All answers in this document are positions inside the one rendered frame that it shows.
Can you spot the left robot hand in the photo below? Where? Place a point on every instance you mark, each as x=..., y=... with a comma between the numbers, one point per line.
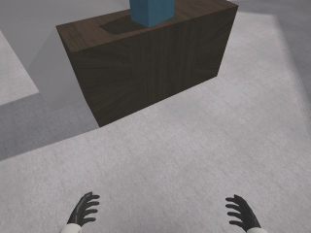
x=80, y=211

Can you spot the left robot forearm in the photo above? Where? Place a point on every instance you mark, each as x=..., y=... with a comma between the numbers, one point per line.
x=71, y=228

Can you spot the pedestal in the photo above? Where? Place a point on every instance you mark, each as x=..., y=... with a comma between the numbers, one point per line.
x=123, y=67

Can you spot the right robot hand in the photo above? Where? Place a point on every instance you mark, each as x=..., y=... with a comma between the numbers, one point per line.
x=246, y=213

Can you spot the carton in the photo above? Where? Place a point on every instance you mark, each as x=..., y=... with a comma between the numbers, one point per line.
x=151, y=12

